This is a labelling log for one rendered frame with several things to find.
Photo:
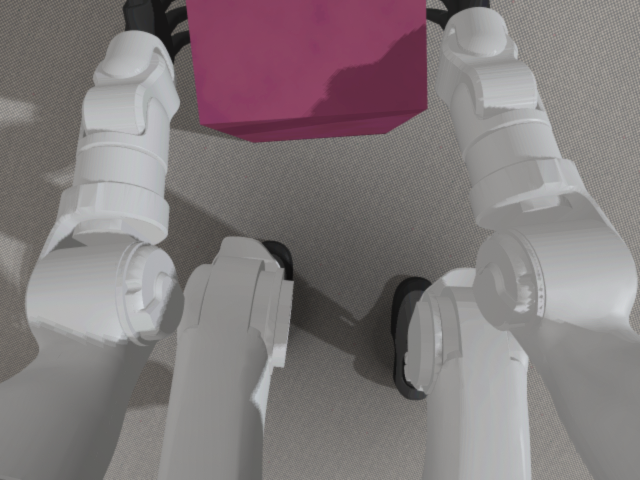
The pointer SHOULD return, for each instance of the robot right hand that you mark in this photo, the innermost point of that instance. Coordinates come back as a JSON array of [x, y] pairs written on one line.
[[441, 17]]

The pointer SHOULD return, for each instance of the robot left hand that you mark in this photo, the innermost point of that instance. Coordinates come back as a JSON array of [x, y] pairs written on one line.
[[149, 16]]

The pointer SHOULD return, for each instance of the robot left upper arm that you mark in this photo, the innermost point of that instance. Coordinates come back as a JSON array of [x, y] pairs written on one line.
[[96, 313]]

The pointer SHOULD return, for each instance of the robot left shin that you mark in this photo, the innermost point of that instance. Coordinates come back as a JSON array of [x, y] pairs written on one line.
[[196, 286]]

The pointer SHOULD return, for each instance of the left robot thigh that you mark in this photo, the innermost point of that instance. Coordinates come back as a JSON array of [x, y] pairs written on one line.
[[216, 414]]

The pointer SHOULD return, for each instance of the robot right upper arm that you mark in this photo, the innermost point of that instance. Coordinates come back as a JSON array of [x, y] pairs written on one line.
[[565, 291]]

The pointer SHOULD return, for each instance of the left robot forearm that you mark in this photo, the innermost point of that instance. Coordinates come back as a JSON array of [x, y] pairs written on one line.
[[122, 153]]

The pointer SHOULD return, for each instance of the right robot forearm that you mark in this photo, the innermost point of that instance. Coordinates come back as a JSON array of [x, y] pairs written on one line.
[[517, 173]]

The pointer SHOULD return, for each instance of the carton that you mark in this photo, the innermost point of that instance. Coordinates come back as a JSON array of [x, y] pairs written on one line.
[[278, 70]]

